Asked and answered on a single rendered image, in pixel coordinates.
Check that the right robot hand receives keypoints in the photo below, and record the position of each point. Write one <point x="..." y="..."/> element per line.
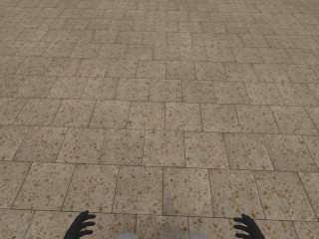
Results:
<point x="252" y="229"/>

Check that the left robot hand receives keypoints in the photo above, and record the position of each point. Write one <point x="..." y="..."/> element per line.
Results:
<point x="74" y="232"/>

